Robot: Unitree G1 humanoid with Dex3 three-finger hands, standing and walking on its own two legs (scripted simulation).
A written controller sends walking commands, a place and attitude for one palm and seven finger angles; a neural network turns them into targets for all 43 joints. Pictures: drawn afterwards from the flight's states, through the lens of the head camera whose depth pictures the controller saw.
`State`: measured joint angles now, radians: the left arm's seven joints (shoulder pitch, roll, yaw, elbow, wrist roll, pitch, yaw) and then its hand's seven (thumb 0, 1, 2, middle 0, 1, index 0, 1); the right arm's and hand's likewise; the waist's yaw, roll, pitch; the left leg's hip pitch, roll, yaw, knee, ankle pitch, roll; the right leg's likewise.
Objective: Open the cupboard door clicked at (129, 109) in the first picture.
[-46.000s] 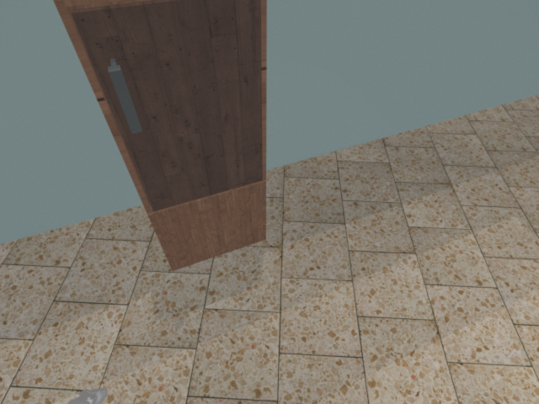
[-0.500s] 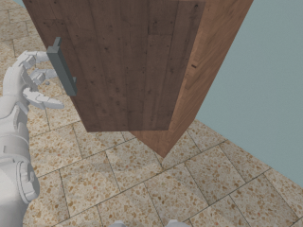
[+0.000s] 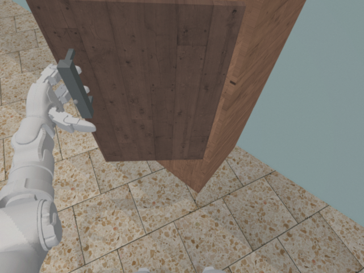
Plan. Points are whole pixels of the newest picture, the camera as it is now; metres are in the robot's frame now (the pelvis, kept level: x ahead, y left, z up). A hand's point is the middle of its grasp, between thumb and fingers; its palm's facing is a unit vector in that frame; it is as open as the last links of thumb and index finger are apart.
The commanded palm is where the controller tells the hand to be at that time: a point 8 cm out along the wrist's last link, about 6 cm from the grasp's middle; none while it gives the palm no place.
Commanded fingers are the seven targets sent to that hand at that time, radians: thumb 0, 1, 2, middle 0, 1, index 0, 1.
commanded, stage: slide the fingers in behind the handle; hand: left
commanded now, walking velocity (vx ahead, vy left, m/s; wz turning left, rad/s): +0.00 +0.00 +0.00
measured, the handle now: (79, 85) +0.51 +0.22 +0.10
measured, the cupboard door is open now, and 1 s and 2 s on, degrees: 42 42 62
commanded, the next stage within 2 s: close the thumb around the handle in 0.54 s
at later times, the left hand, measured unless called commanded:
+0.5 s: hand (83, 102) +0.45 +0.20 +0.11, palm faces +0.02 -1.00 -0.01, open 14.0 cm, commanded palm +0.43 +0.25 +0.11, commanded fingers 0.00 -0.50 0.30 -0.30 -1.20 -0.30 -1.20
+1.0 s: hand (86, 100) +0.46 +0.20 +0.11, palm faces +0.02 -1.00 -0.01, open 10.4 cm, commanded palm +0.43 +0.25 +0.11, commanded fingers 0.00 0.56 0.76 -0.38 -1.31 -0.38 -1.31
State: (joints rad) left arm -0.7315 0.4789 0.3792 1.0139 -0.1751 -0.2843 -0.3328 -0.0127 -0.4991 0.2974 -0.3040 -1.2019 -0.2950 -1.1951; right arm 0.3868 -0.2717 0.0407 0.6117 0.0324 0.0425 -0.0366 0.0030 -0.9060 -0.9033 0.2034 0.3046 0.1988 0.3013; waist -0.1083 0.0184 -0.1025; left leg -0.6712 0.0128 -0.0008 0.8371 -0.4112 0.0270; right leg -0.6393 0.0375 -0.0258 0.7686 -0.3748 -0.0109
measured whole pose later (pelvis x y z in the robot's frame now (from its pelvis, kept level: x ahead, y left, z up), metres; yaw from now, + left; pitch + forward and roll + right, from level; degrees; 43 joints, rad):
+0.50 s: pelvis -0.01 -0.01 +0.00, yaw +1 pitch +13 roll -2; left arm -0.78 0.46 0.35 1.08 -0.16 -0.32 -0.29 -0.01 -0.50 0.30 -0.30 -1.20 -0.30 -1.20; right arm 0.37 -0.27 0.04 0.63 0.03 0.02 -0.05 0.00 -0.91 -0.90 0.20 0.30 0.20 0.30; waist -0.11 0.02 -0.09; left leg -0.68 0.01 -0.01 0.84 -0.39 0.02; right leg -0.65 0.03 -0.03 0.79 -0.37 -0.02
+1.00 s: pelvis -0.01 -0.01 +0.00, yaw +0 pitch +14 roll -2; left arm -0.77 0.45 0.36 1.06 -0.15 -0.31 -0.27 -0.01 0.05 0.53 -0.34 -1.26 -0.33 -1.25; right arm 0.39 -0.27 0.04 0.63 0.03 0.03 -0.04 0.00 -0.91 -0.90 0.20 0.30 0.20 0.30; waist -0.11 0.03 -0.10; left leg -0.68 0.01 0.00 0.83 -0.40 0.02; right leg -0.65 0.04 -0.02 0.78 -0.37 -0.02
